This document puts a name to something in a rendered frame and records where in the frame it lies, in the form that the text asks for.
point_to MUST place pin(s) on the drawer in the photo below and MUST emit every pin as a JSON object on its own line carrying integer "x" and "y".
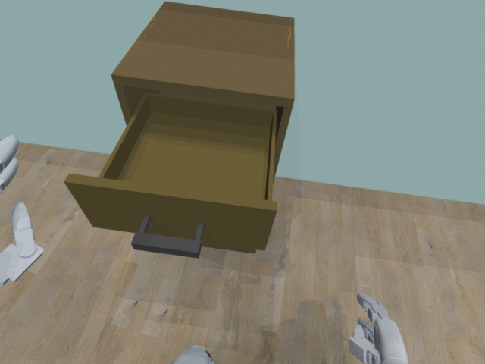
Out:
{"x": 185, "y": 161}

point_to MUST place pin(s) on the left robot shin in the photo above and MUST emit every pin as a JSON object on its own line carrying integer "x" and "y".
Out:
{"x": 197, "y": 348}

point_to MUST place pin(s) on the robot left hand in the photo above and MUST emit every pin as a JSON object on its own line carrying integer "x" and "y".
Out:
{"x": 15, "y": 260}

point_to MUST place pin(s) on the handle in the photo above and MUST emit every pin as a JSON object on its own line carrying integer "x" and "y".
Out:
{"x": 167, "y": 245}

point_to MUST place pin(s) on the robot left thigh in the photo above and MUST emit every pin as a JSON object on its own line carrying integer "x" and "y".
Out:
{"x": 193, "y": 357}

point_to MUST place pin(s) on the robot right hand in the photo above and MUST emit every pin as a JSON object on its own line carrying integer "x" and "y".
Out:
{"x": 384, "y": 338}

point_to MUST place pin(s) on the cabinet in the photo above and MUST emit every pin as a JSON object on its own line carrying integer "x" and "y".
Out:
{"x": 216, "y": 55}

